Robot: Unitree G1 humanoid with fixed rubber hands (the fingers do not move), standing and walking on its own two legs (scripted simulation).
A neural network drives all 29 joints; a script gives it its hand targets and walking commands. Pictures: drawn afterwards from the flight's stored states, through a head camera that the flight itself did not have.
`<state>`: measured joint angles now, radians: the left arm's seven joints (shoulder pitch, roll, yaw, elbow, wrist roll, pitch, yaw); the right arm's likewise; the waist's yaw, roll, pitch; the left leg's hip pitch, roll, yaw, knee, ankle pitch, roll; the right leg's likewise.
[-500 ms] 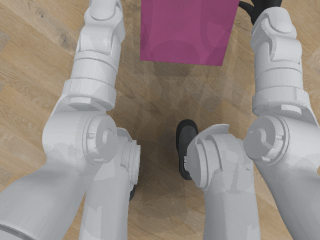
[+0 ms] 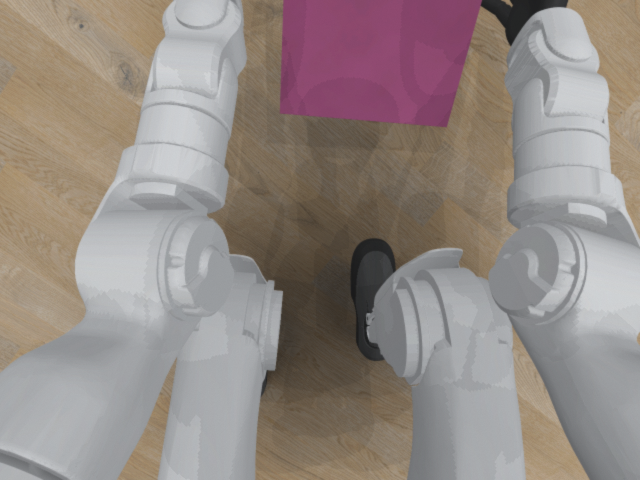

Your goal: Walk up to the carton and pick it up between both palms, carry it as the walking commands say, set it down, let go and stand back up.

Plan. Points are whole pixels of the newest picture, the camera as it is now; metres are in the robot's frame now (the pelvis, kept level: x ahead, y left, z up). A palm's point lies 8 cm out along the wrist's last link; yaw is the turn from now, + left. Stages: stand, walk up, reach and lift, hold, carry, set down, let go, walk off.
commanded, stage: set down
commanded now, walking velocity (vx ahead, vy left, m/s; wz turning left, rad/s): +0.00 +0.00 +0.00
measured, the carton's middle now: out of the picture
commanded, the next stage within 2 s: none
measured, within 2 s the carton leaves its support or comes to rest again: rests again in 0.90 s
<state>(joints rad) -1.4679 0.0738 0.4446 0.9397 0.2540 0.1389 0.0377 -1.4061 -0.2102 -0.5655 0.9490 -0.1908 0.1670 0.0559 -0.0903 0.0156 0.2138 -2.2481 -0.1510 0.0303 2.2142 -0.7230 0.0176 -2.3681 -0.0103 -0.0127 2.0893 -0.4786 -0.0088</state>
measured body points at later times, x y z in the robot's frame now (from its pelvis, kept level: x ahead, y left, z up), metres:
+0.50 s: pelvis +0.00 +0.00 +0.00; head +0.38 +0.00 +0.25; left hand +0.59 +0.06 -0.16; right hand +0.55 -0.23 -0.16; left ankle +0.06 +0.10 -0.34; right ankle +0.13 -0.12 -0.34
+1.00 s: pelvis -0.01 +0.00 +0.00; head +0.37 -0.01 +0.23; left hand +0.53 +0.09 -0.22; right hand +0.50 -0.25 -0.21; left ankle +0.06 +0.10 -0.34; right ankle +0.13 -0.12 -0.34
